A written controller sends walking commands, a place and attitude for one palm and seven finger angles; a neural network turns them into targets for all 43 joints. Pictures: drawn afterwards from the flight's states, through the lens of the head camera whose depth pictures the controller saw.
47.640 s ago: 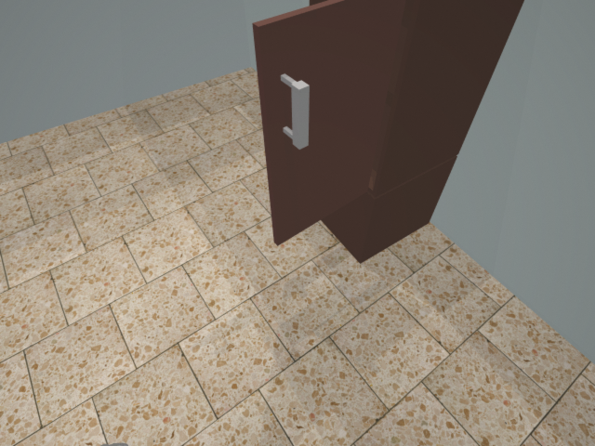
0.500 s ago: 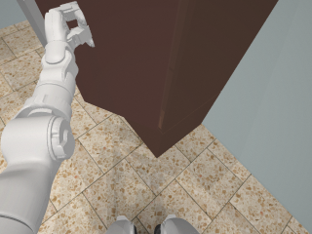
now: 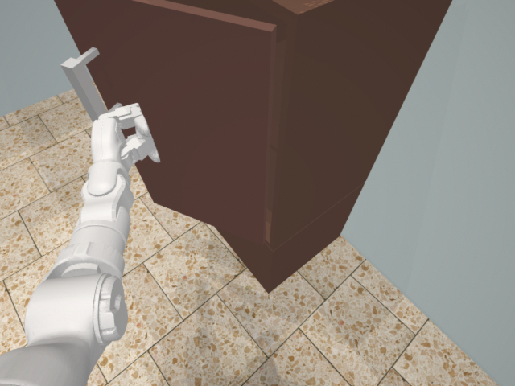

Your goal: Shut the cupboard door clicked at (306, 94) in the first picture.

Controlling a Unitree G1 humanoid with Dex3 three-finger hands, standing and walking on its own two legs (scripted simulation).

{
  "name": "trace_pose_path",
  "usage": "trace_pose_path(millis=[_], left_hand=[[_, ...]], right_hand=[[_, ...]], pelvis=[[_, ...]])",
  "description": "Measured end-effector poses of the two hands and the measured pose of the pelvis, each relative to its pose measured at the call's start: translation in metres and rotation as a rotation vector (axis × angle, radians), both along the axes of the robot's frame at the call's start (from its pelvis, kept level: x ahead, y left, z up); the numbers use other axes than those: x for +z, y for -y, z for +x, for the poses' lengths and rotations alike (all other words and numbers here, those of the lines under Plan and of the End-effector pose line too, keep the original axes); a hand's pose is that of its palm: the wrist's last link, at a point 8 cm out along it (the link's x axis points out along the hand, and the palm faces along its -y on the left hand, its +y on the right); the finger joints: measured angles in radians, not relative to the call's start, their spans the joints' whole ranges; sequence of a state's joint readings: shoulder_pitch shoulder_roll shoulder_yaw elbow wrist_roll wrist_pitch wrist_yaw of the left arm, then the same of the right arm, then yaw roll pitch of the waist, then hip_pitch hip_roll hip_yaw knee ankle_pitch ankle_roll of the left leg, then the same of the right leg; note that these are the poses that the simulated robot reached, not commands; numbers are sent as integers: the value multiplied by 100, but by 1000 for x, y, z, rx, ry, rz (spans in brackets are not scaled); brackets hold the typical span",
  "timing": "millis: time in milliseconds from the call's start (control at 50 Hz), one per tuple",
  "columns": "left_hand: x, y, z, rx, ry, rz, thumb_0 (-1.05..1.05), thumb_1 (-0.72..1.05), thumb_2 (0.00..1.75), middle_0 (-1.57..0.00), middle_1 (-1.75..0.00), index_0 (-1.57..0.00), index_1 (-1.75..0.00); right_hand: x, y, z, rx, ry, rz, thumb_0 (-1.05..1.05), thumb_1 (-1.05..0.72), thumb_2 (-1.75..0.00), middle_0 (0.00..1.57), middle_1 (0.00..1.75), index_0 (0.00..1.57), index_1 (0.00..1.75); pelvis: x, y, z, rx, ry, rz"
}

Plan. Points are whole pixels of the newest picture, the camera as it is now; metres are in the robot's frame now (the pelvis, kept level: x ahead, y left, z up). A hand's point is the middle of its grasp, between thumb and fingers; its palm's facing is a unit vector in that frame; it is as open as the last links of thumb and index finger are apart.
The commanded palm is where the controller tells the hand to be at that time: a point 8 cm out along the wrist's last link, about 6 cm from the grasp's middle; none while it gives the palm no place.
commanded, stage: pull the fist back off the door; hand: left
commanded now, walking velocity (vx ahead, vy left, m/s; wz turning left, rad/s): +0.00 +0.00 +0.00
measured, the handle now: (97, 89) +0.61 +0.25 +0.11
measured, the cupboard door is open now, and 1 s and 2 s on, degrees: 28 28 28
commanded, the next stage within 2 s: draw the hand back to the body in 0.18 s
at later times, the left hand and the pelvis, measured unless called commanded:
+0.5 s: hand (136, 152) +0.43 +0.15 +0.13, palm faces +0.10 -0.99 -0.04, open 3.1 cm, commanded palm +0.38 +0.20 +0.13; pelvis +0.00 +0.01 +0.00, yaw -1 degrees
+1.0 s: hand (41, 251) +0.27 +0.22 +0.16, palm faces +0.22 -0.96 -0.19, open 3.1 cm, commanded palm +0.23 +0.27 +0.17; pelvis -0.02 +0.02 +0.03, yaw +2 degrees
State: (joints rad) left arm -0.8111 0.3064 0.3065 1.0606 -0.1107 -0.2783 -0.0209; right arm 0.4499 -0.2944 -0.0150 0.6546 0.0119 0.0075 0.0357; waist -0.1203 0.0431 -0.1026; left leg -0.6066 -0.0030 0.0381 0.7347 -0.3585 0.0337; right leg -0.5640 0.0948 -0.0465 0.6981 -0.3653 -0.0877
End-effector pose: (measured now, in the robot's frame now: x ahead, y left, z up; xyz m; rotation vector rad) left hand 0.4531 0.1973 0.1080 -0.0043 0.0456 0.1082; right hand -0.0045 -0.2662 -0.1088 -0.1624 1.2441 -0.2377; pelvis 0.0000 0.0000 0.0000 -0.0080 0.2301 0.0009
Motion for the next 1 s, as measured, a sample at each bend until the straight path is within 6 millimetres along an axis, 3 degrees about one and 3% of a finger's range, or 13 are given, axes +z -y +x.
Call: trace_pose_path(millis=[120,220,300,420,520,600,760,880,1000], left_hand=[[8,7,-25,-18,100,20,2,90,90,-130,-150,-130,-150],[14,15,-27,-35,64,38,2,90,90,-130,-150,-131,-150],[16,18,-21,-26,29,14,2,90,90,-130,-150,-131,-150],[26,10,-24,-4,103,9,2,90,90,-130,-150,-130,-150],[24,-12,-55,-7,97,50,2,90,90,-130,-150,-130,-150],[20,-28,-88,6,80,16,2,90,90,-130,-150,-130,-150],[47,-38,-140,-32,157,52,2,90,90,-130,-149,-130,-150],[55,-53,-172,9,130,127,2,89,90,-124,-142,-124,-143],[55,-72,-213,103,127,213,2,89,90,-111,-129,-111,-129]], right_hand=[[2,2,55,69,137,-21,1,-91,-90,20,30,20,29],[3,-10,87,98,225,-2,1,-91,-90,20,30,20,29],[4,-21,93,106,253,17,1,-91,-90,20,30,20,29],[0,-29,74,83,229,49,1,-91,-90,20,30,21,29],[-3,-30,56,41,194,72,1,-91,-90,20,30,21,29],[3,-27,59,43,197,53,1,-91,-90,20,30,21,29],[29,-28,115,107,393,-3,1,-91,-90,20,30,20,29],[58,-48,161,159,563,11,1,-91,-90,20,30,20,29],[75,-72,181,225,613,39,1,-91,-90,20,30,20,29]], pelvis=[[0,-3,-3,18,31,-1],[-1,-4,-7,32,49,2],[0,-4,-10,33,50,4],[1,-6,-8,5,44,10],[5,-8,-2,-12,78,12],[10,-8,-2,-5,125,8],[14,-13,-13,18,194,2],[19,-15,-20,22,235,7],[25,-18,-22,30,274,5]])
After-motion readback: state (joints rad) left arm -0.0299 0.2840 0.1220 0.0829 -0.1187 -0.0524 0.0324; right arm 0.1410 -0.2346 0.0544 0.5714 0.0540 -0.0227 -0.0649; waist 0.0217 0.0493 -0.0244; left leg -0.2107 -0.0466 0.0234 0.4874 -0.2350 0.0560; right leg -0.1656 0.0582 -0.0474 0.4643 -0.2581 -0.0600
